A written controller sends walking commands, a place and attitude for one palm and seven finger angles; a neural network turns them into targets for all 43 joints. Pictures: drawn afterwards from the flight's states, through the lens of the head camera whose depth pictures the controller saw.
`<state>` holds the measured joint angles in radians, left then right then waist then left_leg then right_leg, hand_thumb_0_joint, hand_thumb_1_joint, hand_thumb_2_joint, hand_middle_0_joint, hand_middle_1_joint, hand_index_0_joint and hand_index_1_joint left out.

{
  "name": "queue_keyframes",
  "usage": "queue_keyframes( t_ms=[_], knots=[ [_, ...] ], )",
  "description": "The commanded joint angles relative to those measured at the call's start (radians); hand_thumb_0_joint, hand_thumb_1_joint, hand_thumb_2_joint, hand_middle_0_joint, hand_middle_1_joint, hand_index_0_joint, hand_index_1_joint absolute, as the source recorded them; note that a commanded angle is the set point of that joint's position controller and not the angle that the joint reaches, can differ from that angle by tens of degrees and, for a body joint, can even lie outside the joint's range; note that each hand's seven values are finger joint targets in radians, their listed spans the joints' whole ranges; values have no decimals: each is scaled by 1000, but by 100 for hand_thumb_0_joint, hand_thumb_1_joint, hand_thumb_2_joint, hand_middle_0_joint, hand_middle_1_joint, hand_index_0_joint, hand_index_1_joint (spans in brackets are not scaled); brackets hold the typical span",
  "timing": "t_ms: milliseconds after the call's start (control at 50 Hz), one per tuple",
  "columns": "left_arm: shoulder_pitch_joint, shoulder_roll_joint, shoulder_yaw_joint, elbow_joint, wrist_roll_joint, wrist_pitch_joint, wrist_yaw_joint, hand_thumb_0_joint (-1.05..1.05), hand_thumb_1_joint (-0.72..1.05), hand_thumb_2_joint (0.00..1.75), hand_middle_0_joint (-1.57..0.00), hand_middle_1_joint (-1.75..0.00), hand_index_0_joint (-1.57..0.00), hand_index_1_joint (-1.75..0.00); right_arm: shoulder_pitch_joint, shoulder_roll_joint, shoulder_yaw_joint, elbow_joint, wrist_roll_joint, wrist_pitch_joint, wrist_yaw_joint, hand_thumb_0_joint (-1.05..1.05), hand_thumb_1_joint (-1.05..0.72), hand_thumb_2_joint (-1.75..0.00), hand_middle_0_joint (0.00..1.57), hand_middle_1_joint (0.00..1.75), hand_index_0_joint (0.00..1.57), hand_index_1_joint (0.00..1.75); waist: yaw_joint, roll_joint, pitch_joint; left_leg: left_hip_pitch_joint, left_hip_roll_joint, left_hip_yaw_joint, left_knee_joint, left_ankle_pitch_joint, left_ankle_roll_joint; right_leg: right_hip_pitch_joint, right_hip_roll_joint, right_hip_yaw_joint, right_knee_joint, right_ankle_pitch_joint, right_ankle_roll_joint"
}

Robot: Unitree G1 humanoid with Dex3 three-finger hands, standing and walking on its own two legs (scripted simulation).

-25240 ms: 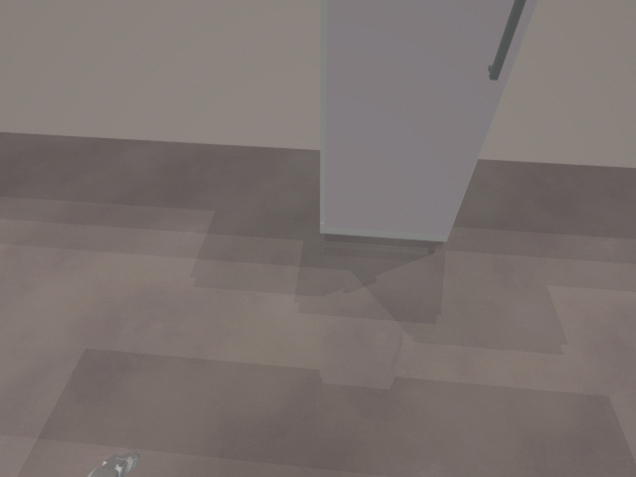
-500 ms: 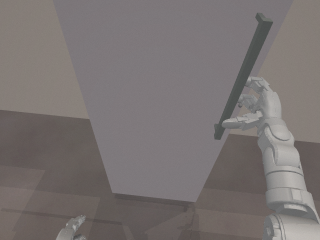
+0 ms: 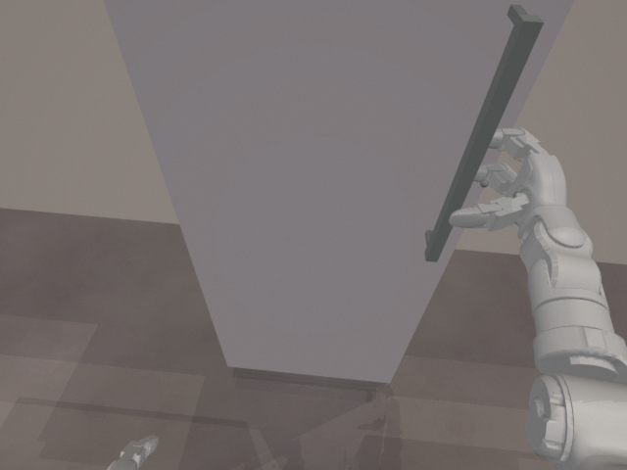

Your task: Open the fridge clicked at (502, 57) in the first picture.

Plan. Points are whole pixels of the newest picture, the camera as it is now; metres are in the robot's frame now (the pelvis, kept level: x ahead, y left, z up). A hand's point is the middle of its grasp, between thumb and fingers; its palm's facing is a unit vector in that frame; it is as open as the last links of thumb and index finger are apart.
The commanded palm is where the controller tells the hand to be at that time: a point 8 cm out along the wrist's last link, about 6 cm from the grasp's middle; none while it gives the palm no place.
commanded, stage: slide the fingers in behind the handle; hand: right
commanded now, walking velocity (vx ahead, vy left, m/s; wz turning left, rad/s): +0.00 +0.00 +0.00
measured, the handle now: (464, 161) +0.48 -0.15 +0.17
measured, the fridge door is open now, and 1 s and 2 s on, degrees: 0 0 0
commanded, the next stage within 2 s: grip the handle and tug to test in 1.74 s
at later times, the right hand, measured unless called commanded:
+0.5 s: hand (483, 193) +0.42 -0.17 +0.17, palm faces +0.01 +1.00 +0.03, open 13.9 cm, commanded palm +0.40 -0.21 +0.17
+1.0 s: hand (462, 189) +0.42 -0.14 +0.17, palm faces +0.01 +1.00 +0.02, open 14.0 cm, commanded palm +0.39 -0.19 +0.17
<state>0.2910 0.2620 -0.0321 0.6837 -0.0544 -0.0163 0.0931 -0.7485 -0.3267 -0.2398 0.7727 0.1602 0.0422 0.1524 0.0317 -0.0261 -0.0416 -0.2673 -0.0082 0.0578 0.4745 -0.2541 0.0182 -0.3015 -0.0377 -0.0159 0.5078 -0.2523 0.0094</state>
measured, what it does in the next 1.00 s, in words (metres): stands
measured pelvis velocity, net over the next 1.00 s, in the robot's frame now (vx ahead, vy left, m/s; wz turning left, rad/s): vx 0.01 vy -0.01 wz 0.02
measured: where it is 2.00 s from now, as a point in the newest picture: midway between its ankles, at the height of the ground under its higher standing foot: outside the picture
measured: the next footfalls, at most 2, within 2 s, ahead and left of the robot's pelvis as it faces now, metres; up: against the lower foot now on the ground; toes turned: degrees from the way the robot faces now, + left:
none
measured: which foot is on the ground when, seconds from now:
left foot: down 0.00-1.00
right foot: down 0.00-1.00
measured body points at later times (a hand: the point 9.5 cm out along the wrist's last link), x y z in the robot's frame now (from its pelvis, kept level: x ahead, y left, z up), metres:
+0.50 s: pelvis +0.00 -0.01 +0.00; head +0.00 -0.01 +0.45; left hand +0.11 +0.24 -0.11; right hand +0.42 -0.22 +0.17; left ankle -0.01 +0.11 -0.74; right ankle +0.01 -0.13 -0.74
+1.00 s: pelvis +0.01 -0.01 +0.00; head +0.01 +0.00 +0.45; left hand +0.14 +0.23 -0.10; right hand +0.42 -0.19 +0.17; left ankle -0.01 +0.11 -0.74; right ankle +0.01 -0.13 -0.74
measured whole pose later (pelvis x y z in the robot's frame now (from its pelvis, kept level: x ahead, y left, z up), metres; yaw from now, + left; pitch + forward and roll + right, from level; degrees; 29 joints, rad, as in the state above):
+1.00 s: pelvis +0.01 -0.01 +0.00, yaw +1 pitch +1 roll +1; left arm 0.26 0.23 -0.03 0.66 -0.05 -0.02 0.07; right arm -0.58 -0.19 -0.16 0.48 0.16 0.13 0.03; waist 0.00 -0.03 -0.06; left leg -0.21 0.00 0.03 0.45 -0.26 0.00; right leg -0.24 -0.03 -0.04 0.48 -0.27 0.00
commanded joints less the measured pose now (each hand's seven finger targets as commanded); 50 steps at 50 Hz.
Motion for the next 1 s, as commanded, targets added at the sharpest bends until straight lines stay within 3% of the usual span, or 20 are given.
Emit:
queue_keyframes(
  t_ms=[0,40,140,200,240,260,300,340,420,440,460,520,640,720,740,800,820,860,920,980],
  knots=[
    [-24,121,46,-128,-6,-54,5,0,90,90,-20,-30,-20,-30,-488,-206,-46,-188,17,-81,-22,0,50,-30,30,120,30,120,13,3,-283,62,3,-38,-55,236,-2,120,35,-1,-38,166,-53],
    [-16,125,49,-131,-5,-58,1,0,90,90,-20,-30,-20,-30,-477,-187,-35,-189,25,-93,-20,0,50,-30,30,120,30,120,17,40,-277,56,0,-33,-55,225,-5,116,31,1,-37,157,-55],
    [-20,133,51,-144,-6,-62,-1,0,90,90,-20,-30,-20,-30,-417,-250,-87,-218,22,-106,-21,0,50,-30,30,120,30,120,-5,70,-287,87,-1,-35,-53,210,-5,97,27,-3,-48,146,-57],
    [-36,122,46,-153,-11,-71,-2,0,90,90,-20,-30,-20,-30,-445,-185,-28,-273,18,-111,-20,0,50,-30,30,120,30,120,3,-16,-261,41,-5,-36,-59,170,0,120,24,-1,-54,124,-53],
    [-33,126,50,-152,-12,-75,-3,0,90,90,-20,-30,-20,-30,-428,-193,-33,-298,20,-114,-23,0,50,-30,30,120,30,120,3,16,-262,48,-8,-31,-63,160,2,128,18,5,-54,129,-54],
    [-43,122,49,-155,-12,-77,-4,0,90,90,-20,-30,-20,-30,-428,-173,-23,-334,25,-114,-23,0,50,-30,30,120,30,120,-2,-29,-280,56,-8,-34,-57,188,6,147,21,2,-54,152,-52],
    [-49,118,51,-159,-13,-86,-4,0,90,90,-20,-30,-20,-30,-414,-149,-14,-387,34,-107,-23,0,50,-30,30,120,30,120,-6,-35,-318,63,-11,-29,-50,217,8,183,19,5,-52,187,-49],
    [-44,120,50,-149,-12,-86,-3,0,90,90,-20,-30,-20,-30,-400,-127,4,-378,39,-93,-28,0,50,-30,30,120,30,120,4,19,-288,60,-13,-20,-57,217,4,172,15,8,-53,191,-49],
    [-58,117,45,-144,-10,-82,-3,0,90,90,-20,-30,-20,-30,-391,-127,-8,-373,30,-42,-50,0,50,-30,30,120,30,120,-2,20,-243,43,-11,-18,-63,197,2,152,19,10,-66,170,-46],
    [-57,122,47,-143,-9,-79,-2,0,90,90,-20,-30,-20,-30,-367,-159,-34,-364,24,-35,-59,0,50,-30,30,120,30,120,-9,51,-243,53,-10,-18,-67,187,0,144,15,10,-65,167,-48],
    [-66,118,43,-145,-9,-75,-2,0,90,90,-20,-30,-20,-30,-373,-145,-21,-369,18,-27,-64,0,50,-30,30,120,30,120,-6,20,-233,49,-7,-21,-66,195,2,146,17,7,-68,175,-48],
    [-71,105,42,-150,-7,-77,-6,0,90,90,-20,-30,-20,-30,-403,-76,33,-410,11,-21,-73,0,50,-30,30,120,30,120,-1,-29,-261,38,-9,-18,-59,218,8,188,18,11,-60,211,-41],
    [-75,108,46,-150,-5,-70,-4,0,90,90,-20,-30,-20,-30,-353,-79,20,-424,22,-16,-79,0,50,-30,30,120,30,120,-6,54,-292,74,-11,-11,-49,281,6,205,12,14,-50,274,-40],
    [-89,96,40,-152,-5,-61,-7,0,90,90,-20,-30,-20,-30,-366,-18,67,-441,11,12,-90,0,50,-30,30,120,30,120,-1,-6,-265,53,-7,-10,-49,294,6,210,17,8,-51,285,-36],
    [-82,101,42,-150,-2,-59,-7,0,90,90,-20,-30,-20,-30,-362,-40,47,-432,11,14,-99,0,50,-30,30,120,30,120,-3,30,-263,63,-8,-8,-53,286,5,204,16,14,-51,282,-37],
    [-95,97,42,-159,0,-53,-8,0,90,90,-20,-30,-20,-30,-348,-49,32,-481,8,18,-110,0,50,-30,30,120,30,120,-19,13,-308,97,-7,-14,-45,329,9,217,20,6,-49,318,-37],
    [-97,92,41,-162,2,-54,-9,0,90,90,-20,-30,-20,-30,-369,-14,60,-504,10,15,-111,0,50,-30,30,120,30,120,-11,13,-312,99,-6,-10,-40,350,8,227,20,7,-48,338,-36],
    [-96,93,45,-164,5,-55,-11,0,90,90,-20,-30,-20,-30,-327,-45,26,-531,10,6,-118,0,50,-30,30,120,30,120,-26,20,-345,131,-6,-13,-36,389,8,233,19,2,-42,373,-38],
    [-103,88,44,-164,5,-51,-15,0,90,90,-20,-30,-20,-30,-300,-12,52,-550,6,11,-118,0,50,-30,30,120,30,120,-26,6,-331,133,-6,-12,-35,410,8,237,20,-6,-43,386,-36],
    [-112,91,45,-167,4,-46,-17,0,90,90,-20,-30,-20,-30,-251,-5,50,-549,8,30,-123,0,50,-30,30,120,30,120,-29,49,-290,136,-7,-11,-47,396,4,215,20,-8,-52,354,-40]
  ],
)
